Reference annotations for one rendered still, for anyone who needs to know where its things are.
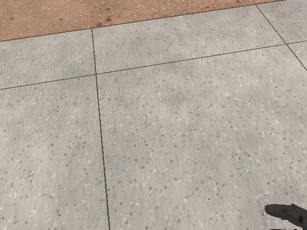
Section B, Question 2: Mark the robot right hand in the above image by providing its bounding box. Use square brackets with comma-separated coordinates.
[265, 203, 307, 230]

